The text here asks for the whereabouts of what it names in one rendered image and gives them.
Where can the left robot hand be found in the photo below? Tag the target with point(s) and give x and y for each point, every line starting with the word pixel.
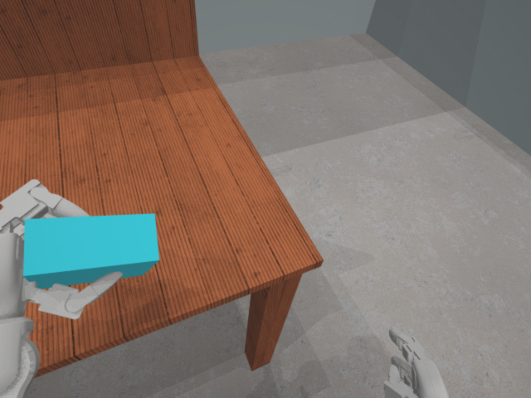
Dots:
pixel 33 201

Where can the table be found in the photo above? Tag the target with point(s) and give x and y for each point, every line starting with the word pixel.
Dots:
pixel 108 104

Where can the sponge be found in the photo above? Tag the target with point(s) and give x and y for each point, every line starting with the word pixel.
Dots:
pixel 78 250

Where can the right robot hand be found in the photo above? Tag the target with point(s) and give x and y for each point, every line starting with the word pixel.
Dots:
pixel 421 380

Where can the robot left forearm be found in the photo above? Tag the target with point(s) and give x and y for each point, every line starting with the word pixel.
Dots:
pixel 19 357

